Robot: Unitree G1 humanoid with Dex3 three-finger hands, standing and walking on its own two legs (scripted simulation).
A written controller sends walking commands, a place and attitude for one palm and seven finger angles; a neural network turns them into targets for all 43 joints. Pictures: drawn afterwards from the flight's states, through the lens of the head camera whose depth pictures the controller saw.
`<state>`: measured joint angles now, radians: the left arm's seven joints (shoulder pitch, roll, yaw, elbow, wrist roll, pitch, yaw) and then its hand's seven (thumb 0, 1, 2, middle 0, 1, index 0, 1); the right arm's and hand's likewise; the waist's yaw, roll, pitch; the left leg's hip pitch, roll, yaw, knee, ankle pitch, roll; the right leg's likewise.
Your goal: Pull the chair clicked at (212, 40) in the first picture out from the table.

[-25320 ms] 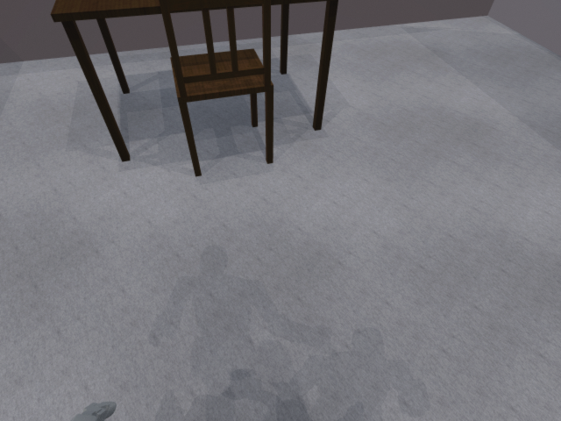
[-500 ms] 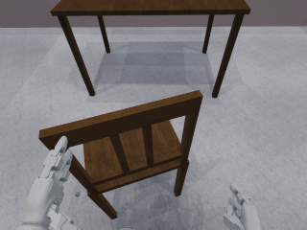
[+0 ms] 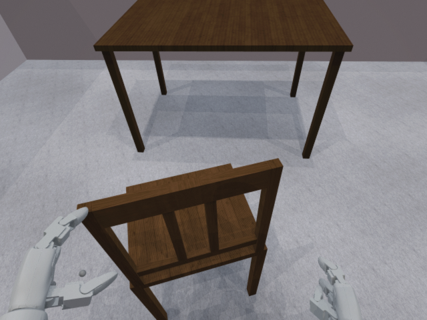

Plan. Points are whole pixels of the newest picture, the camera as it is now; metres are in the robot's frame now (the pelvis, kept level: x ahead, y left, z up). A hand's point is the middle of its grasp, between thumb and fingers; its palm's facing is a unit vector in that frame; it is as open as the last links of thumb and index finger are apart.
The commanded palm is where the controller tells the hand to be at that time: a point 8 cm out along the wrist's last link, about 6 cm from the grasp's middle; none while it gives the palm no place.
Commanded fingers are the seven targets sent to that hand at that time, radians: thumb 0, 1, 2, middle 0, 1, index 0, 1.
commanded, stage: draw the hand back to the body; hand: left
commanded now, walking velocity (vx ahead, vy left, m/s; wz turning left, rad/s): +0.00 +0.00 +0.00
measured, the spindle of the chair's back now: (175, 235) +0.32 +0.14 -0.10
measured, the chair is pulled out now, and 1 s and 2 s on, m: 0.71 0.71 0.71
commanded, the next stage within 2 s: step back with the hand held close in 0.64 s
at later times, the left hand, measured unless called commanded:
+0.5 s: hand (44, 223) +0.20 +0.26 +0.16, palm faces +0.43 -0.80 -0.41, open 7.6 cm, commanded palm +0.15 +0.30 +0.18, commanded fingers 0.00 0.90 0.90 -0.20 -0.30 -0.20 -0.30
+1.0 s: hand (29, 227) +0.19 +0.28 +0.16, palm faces +0.36 -0.79 -0.49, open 7.4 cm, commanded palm +0.13 +0.32 +0.18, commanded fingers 0.00 0.90 0.90 -0.20 -0.30 -0.20 -0.30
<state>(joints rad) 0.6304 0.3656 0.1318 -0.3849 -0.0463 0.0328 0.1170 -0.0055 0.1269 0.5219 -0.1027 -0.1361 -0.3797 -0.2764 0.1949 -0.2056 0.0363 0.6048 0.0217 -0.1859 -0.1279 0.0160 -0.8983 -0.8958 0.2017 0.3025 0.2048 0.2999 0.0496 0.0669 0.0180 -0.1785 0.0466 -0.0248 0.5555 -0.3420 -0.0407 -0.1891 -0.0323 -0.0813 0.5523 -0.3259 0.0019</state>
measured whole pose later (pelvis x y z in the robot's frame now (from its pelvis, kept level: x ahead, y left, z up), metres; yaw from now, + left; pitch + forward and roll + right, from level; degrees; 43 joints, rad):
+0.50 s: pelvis +0.01 +0.01 +0.01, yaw -2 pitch -4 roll -1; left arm 0.50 0.34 0.33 -0.42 -0.06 -0.06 0.13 0.01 0.86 0.88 -0.20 -0.29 -0.21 -0.29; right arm 0.17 -0.23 -0.01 0.66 0.01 -0.13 -0.08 0.02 -0.90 -0.90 0.20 0.30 0.20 0.30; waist 0.06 0.06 0.03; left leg -0.06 0.05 0.01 0.42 -0.29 -0.03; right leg -0.08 -0.02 -0.05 0.41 -0.26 0.01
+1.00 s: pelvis -0.02 +0.03 +0.01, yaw -3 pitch -1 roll -1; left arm 0.52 0.37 0.39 -0.43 -0.06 -0.12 0.12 0.01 0.90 0.90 -0.21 -0.30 -0.21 -0.30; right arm 0.12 -0.22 0.00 0.60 0.00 -0.05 -0.06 0.01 -0.90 -0.90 0.20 0.30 0.21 0.30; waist 0.02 0.06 0.05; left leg -0.18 0.03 0.04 0.43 -0.24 0.00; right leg -0.19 -0.04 -0.02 0.38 -0.18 0.04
